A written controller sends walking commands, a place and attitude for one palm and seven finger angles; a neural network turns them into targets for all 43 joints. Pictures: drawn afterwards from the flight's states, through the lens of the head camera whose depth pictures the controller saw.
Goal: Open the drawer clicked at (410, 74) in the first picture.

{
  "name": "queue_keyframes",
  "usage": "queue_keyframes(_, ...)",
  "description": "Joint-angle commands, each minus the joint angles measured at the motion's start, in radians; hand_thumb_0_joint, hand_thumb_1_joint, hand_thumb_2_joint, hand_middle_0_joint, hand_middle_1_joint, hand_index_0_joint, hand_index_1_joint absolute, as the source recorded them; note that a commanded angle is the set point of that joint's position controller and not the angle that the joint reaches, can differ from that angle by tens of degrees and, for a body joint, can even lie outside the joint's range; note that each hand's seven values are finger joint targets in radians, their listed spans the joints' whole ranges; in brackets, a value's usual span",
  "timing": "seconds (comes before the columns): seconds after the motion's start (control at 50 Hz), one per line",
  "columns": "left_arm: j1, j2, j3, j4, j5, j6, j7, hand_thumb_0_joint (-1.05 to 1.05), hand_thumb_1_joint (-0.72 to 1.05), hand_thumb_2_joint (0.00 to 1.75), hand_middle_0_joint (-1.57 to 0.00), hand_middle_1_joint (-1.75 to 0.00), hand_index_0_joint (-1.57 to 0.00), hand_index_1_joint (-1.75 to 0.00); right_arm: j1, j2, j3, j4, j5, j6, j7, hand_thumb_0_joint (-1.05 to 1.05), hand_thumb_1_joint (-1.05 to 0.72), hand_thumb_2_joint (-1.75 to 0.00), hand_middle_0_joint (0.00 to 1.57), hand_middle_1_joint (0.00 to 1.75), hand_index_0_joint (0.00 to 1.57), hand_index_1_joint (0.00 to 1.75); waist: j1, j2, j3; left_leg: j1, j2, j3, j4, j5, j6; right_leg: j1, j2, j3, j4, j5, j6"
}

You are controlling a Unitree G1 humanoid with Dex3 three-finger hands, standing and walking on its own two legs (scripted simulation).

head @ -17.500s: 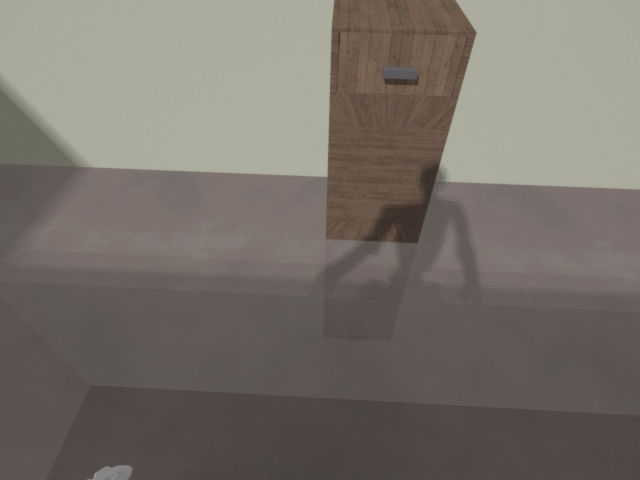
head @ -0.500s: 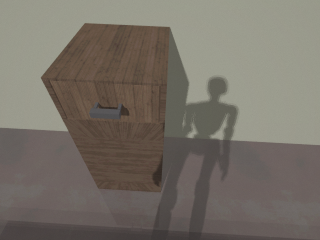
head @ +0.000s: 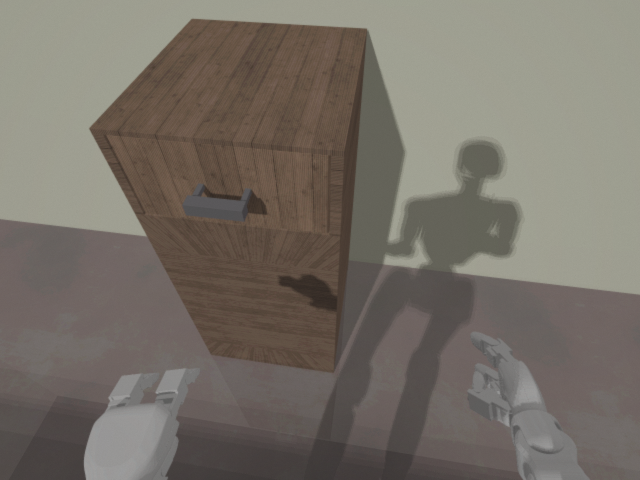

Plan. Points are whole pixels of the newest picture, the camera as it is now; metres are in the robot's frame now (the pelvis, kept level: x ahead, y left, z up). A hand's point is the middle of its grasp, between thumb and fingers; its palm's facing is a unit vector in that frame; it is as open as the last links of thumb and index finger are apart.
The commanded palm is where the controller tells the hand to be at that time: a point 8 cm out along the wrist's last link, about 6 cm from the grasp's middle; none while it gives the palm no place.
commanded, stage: raise the hand with hooked fingers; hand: left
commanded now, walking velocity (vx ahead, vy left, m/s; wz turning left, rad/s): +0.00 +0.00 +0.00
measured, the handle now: (219, 199) +0.50 +0.28 +0.02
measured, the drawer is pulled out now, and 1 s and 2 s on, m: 0.00 0.00 0.00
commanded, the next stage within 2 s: move the hooked fingers above the handle in 1.34 s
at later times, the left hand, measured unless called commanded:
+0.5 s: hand (144, 322) +0.25 +0.27 +0.06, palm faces +0.07 -0.10 -0.99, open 12.3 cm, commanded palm +0.23 +0.26 +0.12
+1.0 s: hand (107, 237) +0.31 +0.31 +0.14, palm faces +0.04 -0.04 -1.00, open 13.8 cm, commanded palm +0.28 +0.31 +0.19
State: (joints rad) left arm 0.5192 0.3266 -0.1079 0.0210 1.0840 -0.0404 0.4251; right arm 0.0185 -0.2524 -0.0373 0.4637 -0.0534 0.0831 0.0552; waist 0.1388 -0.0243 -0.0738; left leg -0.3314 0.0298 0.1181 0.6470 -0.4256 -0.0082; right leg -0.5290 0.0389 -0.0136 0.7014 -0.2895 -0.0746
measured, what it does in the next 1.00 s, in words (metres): shifts its weight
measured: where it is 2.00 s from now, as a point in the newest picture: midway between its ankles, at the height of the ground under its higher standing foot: outside the picture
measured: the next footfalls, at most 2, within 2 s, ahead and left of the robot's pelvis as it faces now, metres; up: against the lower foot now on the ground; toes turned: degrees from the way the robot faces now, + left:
none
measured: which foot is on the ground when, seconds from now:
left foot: down 0.00-1.00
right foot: down 0.00-1.00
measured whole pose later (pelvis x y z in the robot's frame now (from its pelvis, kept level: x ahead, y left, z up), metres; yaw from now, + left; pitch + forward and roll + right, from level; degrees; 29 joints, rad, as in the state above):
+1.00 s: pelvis +0.01 +0.06 +0.02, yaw +2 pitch +0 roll -1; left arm -0.16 0.52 -0.07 0.06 0.92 0.06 -0.03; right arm 0.13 -0.22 0.03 0.59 0.02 0.12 0.01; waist 0.08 0.09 -0.02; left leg -0.09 -0.05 0.00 0.39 -0.31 0.06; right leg -0.24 -0.01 -0.03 0.39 -0.17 0.01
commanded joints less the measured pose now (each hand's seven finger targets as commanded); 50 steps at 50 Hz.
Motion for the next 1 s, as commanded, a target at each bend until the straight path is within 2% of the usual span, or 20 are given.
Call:
queue_keyframes(0.0, -0.450, 0.153, 0.098, -0.355, 0.012, -0.041, 0.086, 0.00, 0.22, 0.61, -0.25, -0.74, -0.25, -0.74, -0.039, -0.057, -0.023, -0.072, -0.021, -0.047, -0.013, 0.00, -0.90, -0.90, 0.20, 0.30, 0.20, 0.30, -0.125, 0.032, -0.211, 0.012, -0.079, -0.103, 0.036, 0.281, 0.048, 0.118, -0.037, 0.280, -0.137, 0.147, 0.003)
queue_keyframes(0.02, -0.453, 0.146, 0.082, -0.328, 0.000, -0.056, 0.069, 0.00, 0.20, 0.60, -0.25, -0.75, -0.25, -0.75, -0.035, -0.061, -0.022, -0.064, -0.019, -0.057, -0.014, 0.00, -0.90, -0.90, 0.20, 0.30, 0.20, 0.30, -0.137, 0.018, -0.192, 0.000, -0.077, -0.106, 0.040, 0.259, 0.052, 0.110, -0.041, 0.251, -0.138, 0.130, 0.009)
queue_keyframes(0.06, -0.446, 0.129, 0.052, -0.305, -0.029, -0.076, 0.028, 0.00, 0.15, 0.58, -0.25, -0.78, -0.25, -0.78, -0.045, -0.064, -0.019, -0.055, -0.018, -0.067, -0.017, 0.00, -0.90, -0.90, 0.20, 0.30, 0.20, 0.30, -0.138, -0.011, -0.194, -0.028, -0.080, -0.112, 0.039, 0.262, 0.057, 0.143, -0.044, 0.213, -0.126, 0.176, 0.021)
queue_keyframes(0.08, -0.422, 0.093, 0.033, -0.273, -0.053, -0.066, 0.005, 0.00, 0.13, 0.57, -0.25, -0.80, -0.25, -0.80, -0.052, -0.062, -0.015, -0.050, -0.011, -0.066, -0.021, 0.00, -0.90, -0.90, 0.20, 0.30, 0.20, 0.30, -0.138, -0.003, -0.173, -0.043, -0.087, -0.118, 0.026, 0.265, 0.059, 0.170, -0.043, 0.189, -0.129, 0.199, 0.027)
queue_keyframes(0.14, -0.252, 0.154, 0.097, -0.192, -0.077, 0.000, -0.070, 0.00, 0.06, 0.54, -0.26, -0.84, -0.26, -0.84, -0.041, -0.061, -0.008, -0.056, 0.006, -0.053, -0.025, 0.00, -0.90, -0.90, 0.20, 0.30, 0.20, 0.30, -0.072, -0.095, -0.214, -0.096, -0.078, -0.109, -0.044, 0.311, 0.047, 0.343, -0.046, 0.165, -0.135, 0.319, 0.037)
queue_keyframes(0.18, -0.146, 0.219, 0.178, -0.166, -0.087, 0.031, -0.100, 0.00, 0.01, 0.52, -0.26, -0.87, -0.26, -0.87, -0.046, -0.063, 0.009, -0.064, 0.020, -0.051, -0.025, 0.00, -0.90, -0.90, 0.20, 0.30, 0.20, 0.30, -0.022, -0.103, -0.235, -0.123, -0.080, -0.104, -0.083, 0.340, 0.034, 0.454, -0.049, 0.176, -0.123, 0.394, 0.037)
queue_keyframes(0.22, -0.146, 0.243, 0.202, -0.196, -0.087, 0.043, -0.114, 0.00, -0.03, 0.50, -0.27, -0.90, -0.27, -0.90, -0.056, -0.054, 0.024, -0.067, 0.031, -0.046, -0.025, 0.00, -0.90, -0.90, 0.20, 0.30, 0.20, 0.30, -0.014, -0.104, -0.217, -0.140, -0.073, -0.096, -0.114, 0.341, 0.029, 0.500, -0.057, 0.174, -0.120, 0.440, 0.038)
queue_keyframes(0.26, -0.214, 0.244, 0.197, -0.256, -0.077, 0.050, -0.118, 0.00, -0.08, 0.48, -0.27, -0.93, -0.27, -0.93, -0.069, -0.052, 0.024, -0.068, 0.032, -0.037, -0.025, 0.00, -0.90, -0.90, 0.20, 0.30, 0.20, 0.30, -0.021, -0.064, -0.186, -0.132, -0.070, -0.097, -0.134, 0.338, 0.031, 0.492, -0.057, 0.172, -0.139, 0.416, 0.032)
queue_keyframes(0.28, -0.252, 0.259, 0.217, -0.306, -0.075, 0.056, -0.113, 0.00, -0.10, 0.47, -0.27, -0.94, -0.27, -0.94, -0.073, -0.058, 0.020, -0.069, 0.029, -0.031, -0.029, 0.00, -0.90, -0.90, 0.20, 0.30, 0.20, 0.30, -0.016, -0.023, -0.197, -0.118, -0.072, -0.100, -0.139, 0.343, 0.034, 0.503, -0.055, 0.178, -0.145, 0.395, 0.028)
queue_keyframes(0.32, -0.301, 0.241, 0.209, -0.331, -0.076, 0.054, -0.101, 0.00, -0.15, 0.45, -0.27, -0.98, -0.27, -0.98, -0.059, -0.052, 0.007, -0.064, 0.030, -0.036, -0.034, 0.00, -0.90, -0.90, 0.20, 0.30, 0.20, 0.30, -0.028, 0.026, -0.211, -0.072, -0.069, -0.108, -0.148, 0.377, 0.040, 0.492, -0.053, 0.151, -0.150, 0.401, 0.023)
queue_keyframes(0.36, -0.364, 0.258, 0.220, -0.361, -0.084, 0.042, -0.093, 0.00, -0.20, 0.43, -0.28, -1.00, -0.28, -1.00, -0.048, -0.060, -0.004, -0.054, 0.031, -0.043, -0.042, 0.00, -0.90, -0.90, 0.20, 0.30, 0.20, 0.30, -0.042, 0.068, -0.232, -0.030, -0.066, -0.112, -0.155, 0.397, 0.043, 0.480, -0.049, 0.145, -0.159, 0.389, 0.022)
queue_keyframes(0.46, -0.472, 0.240, 0.176, -0.294, -0.109, 0.044, -0.105, 0.00, -0.31, 0.38, -0.29, -1.08, -0.29, -1.08, -0.026, -0.077, -0.019, -0.024, 0.043, -0.059, -0.055, 0.00, -0.90, -0.90, 0.20, 0.30, 0.20, 0.30, -0.071, 0.065, -0.174, 0.036, -0.057, -0.116, -0.179, 0.400, 0.041, 0.401, -0.044, 0.081, -0.193, 0.293, 0.024)
queue_keyframes(0.54, -0.564, 0.238, 0.130, -0.261, -0.116, 0.088, -0.164, 0.00, -0.41, 0.34, -0.29, -1.14, -0.29, -1.14, -0.034, -0.089, -0.018, -0.022, 0.057, -0.052, -0.059, 0.00, -0.90, -0.90, 0.20, 0.30, 0.20, 0.30, -0.066, 0.064, -0.138, 0.074, -0.046, -0.121, -0.223, 0.415, 0.033, 0.393, -0.041, 0.040, -0.217, 0.248, 0.021)
queue_keyframes(0.56, -0.591, 0.251, 0.130, -0.253, -0.117, 0.098, -0.182, 0.00, -0.43, 0.33, -0.29, -1.15, -0.29, -1.15, -0.030, -0.092, -0.016, -0.021, 0.059, -0.049, -0.060, 0.00, -0.90, -0.90, 0.20, 0.30, 0.20, 0.30, -0.064, 0.046, -0.134, 0.080, -0.044, -0.127, -0.236, 0.427, 0.031, 0.403, -0.040, 0.032, -0.221, 0.252, 0.021)
queue_keyframes(0.68, -0.732, 0.344, 0.182, -0.241, -0.118, 0.119, -0.267, 0.00, -0.50, 0.30, -0.30, -1.20, -0.30, -1.20, -0.031, -0.096, 0.000, -0.027, 0.067, -0.025, -0.061, 0.00, -0.90, -0.90, 0.20, 0.30, 0.20, 0.30, -0.053, 0.073, -0.140, 0.124, -0.032, -0.137, -0.286, 0.500, 0.017, 0.472, -0.035, 0.019, -0.248, 0.280, 0.016)
queue_keyframes(0.72, -0.787, 0.339, 0.167, -0.220, -0.123, 0.118, -0.290, 0.00, -0.50, 0.30, -0.30, -1.20, -0.30, -1.20, -0.030, -0.089, 0.007, -0.023, 0.070, -0.019, -0.060, 0.00, -0.90, -0.90, 0.20, 0.30, 0.20, 0.30, -0.059, 0.091, -0.109, 0.136, -0.028, -0.142, -0.301, 0.519, 0.008, 0.466, -0.032, 0.008, -0.261, 0.279, 0.013)
queue_keyframes(0.8, -0.880, 0.350, 0.158, -0.202, -0.140, 0.110, -0.339, 0.00, -0.50, 0.30, -0.30, -1.20, -0.30, -1.20, -0.019, -0.092, 0.012, -0.021, 0.074, -0.015, -0.061, 0.00, -0.90, -0.90, 0.20, 0.30, 0.20, 0.30, -0.069, 0.112, -0.122, 0.170, -0.026, -0.149, -0.309, 0.578, 0.000, 0.478, -0.030, 0.000, -0.280, 0.302, 0.012)
queue_keyframes(0.92, -0.997, 0.396, 0.161, -0.147, -0.164, 0.090, -0.418, 0.00, -0.50, 0.30, -0.30, -1.20, -0.30, -1.20, 0.002, -0.103, 0.017, -0.009, 0.079, -0.005, -0.061, 0.00, -0.90, -0.90, 0.20, 0.30, 0.20, 0.30, -0.088, 0.094, -0.131, 0.184, -0.022, -0.158, -0.316, 0.601, -0.007, 0.477, -0.028, -0.014, -0.303, 0.304, 0.013)
queue_keyframes(0.96, -0.929, 0.369, 0.148, -0.116, -0.178, 0.080, -0.446, 0.00, -0.50, 0.30, -0.30, -1.20, -0.30, -1.20, 0.014, -0.104, 0.014, -0.018, 0.078, -0.003, -0.056, 0.00, -0.90, -0.90, 0.20, 0.30, 0.20, 0.30, -0.080, 0.063, -0.135, 0.179, -0.025, -0.152, -0.313, 0.619, -0.003, 0.488, -0.029, -0.017, -0.306, 0.323, 0.016)
queue_keyframes(0.98, -0.893, 0.371, 0.162, -0.120, -0.189, 0.071, -0.458, 0.00, -0.50, 0.30, -0.30, -1.20, -0.30, -1.20, 0.013, -0.107, 0.013, -0.026, 0.080, -0.002, -0.052, 0.00, -0.90, -0.90, 0.20, 0.30, 0.20, 0.30, -0.074, 0.075, -0.148, 0.182, -0.024, -0.151, -0.317, 0.625, -0.003, 0.505, -0.028, -0.012, -0.308, 0.327, 0.014)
